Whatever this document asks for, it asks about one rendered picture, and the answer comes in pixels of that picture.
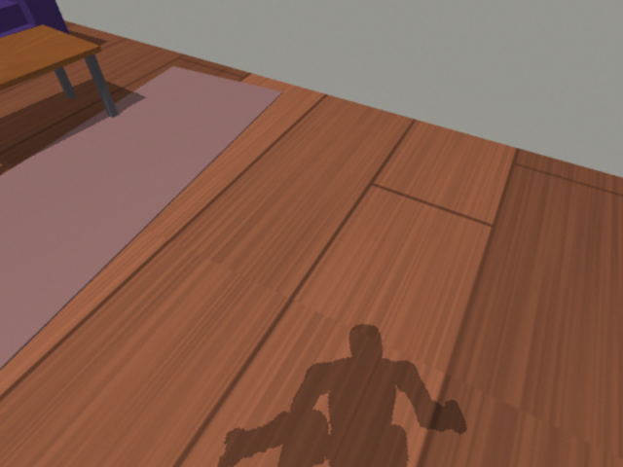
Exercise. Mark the coffee table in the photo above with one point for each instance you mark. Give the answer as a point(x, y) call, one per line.
point(42, 49)

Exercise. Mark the sofa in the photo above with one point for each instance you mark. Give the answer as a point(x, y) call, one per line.
point(19, 15)

